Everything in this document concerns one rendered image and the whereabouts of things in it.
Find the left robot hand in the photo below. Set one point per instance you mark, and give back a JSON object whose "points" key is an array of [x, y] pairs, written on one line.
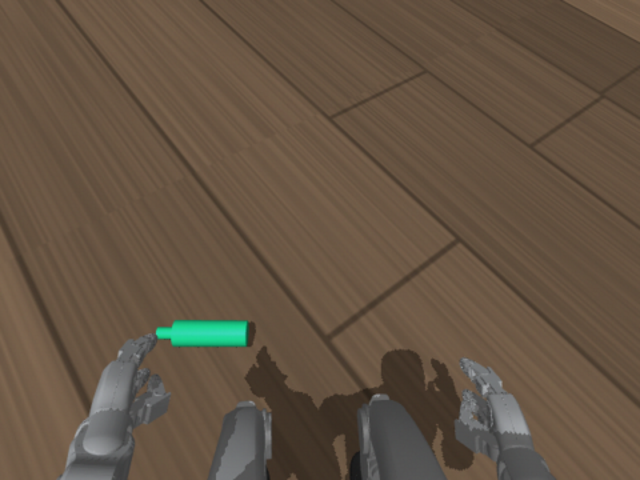
{"points": [[121, 380]]}

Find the right robot arm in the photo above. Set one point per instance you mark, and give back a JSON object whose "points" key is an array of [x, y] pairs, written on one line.
{"points": [[522, 464]]}

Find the bottle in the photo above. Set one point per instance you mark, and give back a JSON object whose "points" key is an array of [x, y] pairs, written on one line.
{"points": [[206, 333]]}

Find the right robot hand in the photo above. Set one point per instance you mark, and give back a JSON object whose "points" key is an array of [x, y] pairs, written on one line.
{"points": [[501, 424]]}

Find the left robot arm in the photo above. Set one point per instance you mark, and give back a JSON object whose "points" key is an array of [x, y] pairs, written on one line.
{"points": [[102, 448]]}

